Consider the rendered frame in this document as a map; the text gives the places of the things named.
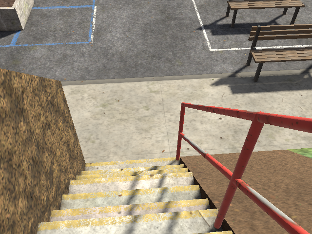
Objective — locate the stairs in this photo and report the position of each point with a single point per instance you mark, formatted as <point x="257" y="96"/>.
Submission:
<point x="145" y="196"/>

